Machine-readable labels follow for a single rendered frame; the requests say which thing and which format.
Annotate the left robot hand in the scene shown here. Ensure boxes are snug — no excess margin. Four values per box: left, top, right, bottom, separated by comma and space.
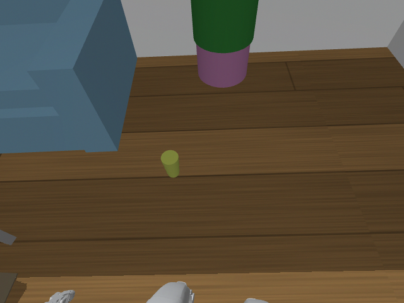
45, 290, 75, 303

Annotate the sofa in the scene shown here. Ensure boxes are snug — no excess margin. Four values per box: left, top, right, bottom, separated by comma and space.
0, 0, 137, 153

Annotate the potted plant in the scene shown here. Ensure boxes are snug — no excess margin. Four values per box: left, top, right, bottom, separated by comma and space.
191, 0, 259, 88

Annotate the cup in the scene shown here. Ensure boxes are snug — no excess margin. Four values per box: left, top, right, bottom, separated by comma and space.
161, 150, 180, 178

